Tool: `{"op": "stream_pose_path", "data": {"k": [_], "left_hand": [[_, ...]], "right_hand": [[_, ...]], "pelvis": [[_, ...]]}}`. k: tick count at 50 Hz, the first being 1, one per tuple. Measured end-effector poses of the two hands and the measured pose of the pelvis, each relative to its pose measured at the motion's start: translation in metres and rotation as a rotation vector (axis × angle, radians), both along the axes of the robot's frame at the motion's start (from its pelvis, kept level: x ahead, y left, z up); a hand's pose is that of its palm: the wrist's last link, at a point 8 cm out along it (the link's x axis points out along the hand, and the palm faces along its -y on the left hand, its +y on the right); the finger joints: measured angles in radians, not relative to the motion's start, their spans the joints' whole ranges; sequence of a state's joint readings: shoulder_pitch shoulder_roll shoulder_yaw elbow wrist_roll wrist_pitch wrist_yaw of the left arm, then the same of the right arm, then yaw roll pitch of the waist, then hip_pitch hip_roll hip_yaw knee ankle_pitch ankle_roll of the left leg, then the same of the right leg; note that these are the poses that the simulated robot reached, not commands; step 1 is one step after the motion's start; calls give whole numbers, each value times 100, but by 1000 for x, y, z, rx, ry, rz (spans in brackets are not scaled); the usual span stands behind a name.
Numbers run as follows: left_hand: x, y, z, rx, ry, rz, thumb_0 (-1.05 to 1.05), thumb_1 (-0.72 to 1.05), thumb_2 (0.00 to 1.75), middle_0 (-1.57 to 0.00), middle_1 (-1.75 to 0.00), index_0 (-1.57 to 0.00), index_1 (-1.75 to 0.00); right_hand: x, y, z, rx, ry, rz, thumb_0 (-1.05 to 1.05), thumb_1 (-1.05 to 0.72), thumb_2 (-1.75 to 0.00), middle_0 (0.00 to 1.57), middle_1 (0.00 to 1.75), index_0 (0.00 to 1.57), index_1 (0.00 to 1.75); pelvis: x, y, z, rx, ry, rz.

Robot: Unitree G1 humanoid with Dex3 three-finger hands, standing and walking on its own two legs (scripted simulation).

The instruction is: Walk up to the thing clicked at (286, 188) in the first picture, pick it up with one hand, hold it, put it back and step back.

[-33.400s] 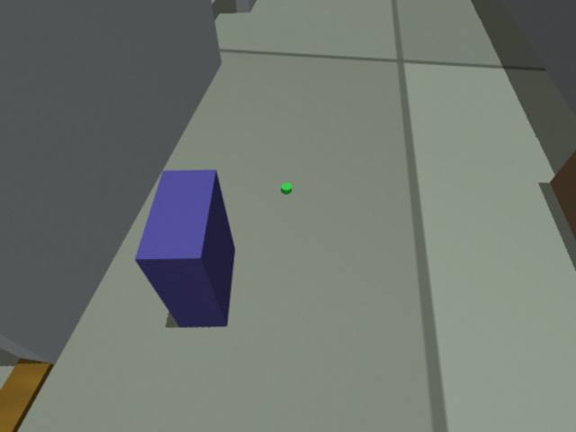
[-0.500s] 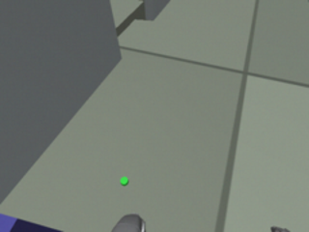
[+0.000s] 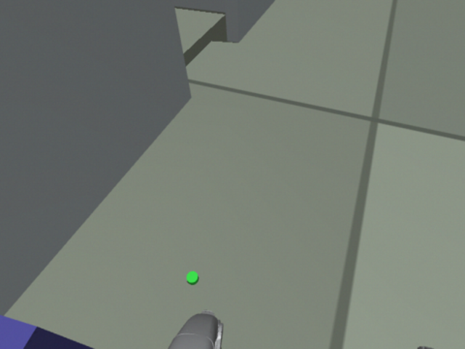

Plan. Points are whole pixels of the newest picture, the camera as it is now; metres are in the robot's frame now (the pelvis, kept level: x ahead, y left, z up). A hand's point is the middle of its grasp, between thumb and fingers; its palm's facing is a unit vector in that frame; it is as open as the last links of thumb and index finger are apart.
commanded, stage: walk up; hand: left
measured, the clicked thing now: (192, 278) +0.48 +0.26 -0.76
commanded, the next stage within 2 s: none
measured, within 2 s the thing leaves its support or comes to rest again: neither
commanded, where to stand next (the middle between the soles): +0.10 +0.00 m, yaw +1 degrees
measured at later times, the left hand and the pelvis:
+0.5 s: hand (108, 337) +0.15 +0.29 -0.17, palm faces -0.03 -0.92 -0.38, open 7.4 cm; pelvis +0.07 +0.01 -0.02, yaw +0 degrees
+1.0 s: hand (126, 338) +0.15 +0.25 -0.16, palm faces +0.00 -0.95 -0.32, open 7.4 cm; pelvis +0.07 +0.00 +0.00, yaw +2 degrees
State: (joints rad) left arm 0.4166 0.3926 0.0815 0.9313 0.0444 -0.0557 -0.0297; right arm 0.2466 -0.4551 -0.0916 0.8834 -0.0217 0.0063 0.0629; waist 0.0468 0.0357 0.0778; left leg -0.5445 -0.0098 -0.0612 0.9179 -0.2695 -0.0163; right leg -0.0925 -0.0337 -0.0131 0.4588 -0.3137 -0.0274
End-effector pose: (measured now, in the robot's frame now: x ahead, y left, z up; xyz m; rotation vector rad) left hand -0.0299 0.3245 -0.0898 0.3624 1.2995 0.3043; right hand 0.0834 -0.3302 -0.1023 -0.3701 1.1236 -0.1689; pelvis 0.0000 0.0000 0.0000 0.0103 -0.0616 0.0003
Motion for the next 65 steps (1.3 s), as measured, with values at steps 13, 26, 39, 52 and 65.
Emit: {"op": "stream_pose_path", "data": {"k": [13,26,39,52,65], "left_hand": [[83,42,-35,-40,-9,-50,1,90,90,-20,-30,-20,-30],[180,1,-37,-42,-132,-108,1,90,90,-20,-30,-20,-30],[199,-23,-38,-71,-182,-114,1,90,90,-20,-30,-21,-30],[170,-32,-29,-109,-109,-54,1,90,90,-20,-30,-21,-30],[157,-18,-25,-65,-71,7,1,90,90,-20,-30,-21,-30]], "right_hand": [[27,46,0,-42,4,-8,1,-91,-90,21,30,20,30],[61,28,-26,-18,2,-30,1,-90,-90,21,30,21,30],[57,25,-33,-13,65,-16,1,-91,-90,21,30,20,30],[58,28,-18,24,91,-14,1,-90,-90,21,30,20,30],[78,21,-20,9,92,-15,1,-90,-90,21,30,20,30]], "pelvis": [[49,34,-16,-8,-8,25],[74,9,-27,-16,5,7],[64,2,-23,14,20,20],[68,-4,-3,-5,15,30],[58,-6,-3,-9,33,47]]}}
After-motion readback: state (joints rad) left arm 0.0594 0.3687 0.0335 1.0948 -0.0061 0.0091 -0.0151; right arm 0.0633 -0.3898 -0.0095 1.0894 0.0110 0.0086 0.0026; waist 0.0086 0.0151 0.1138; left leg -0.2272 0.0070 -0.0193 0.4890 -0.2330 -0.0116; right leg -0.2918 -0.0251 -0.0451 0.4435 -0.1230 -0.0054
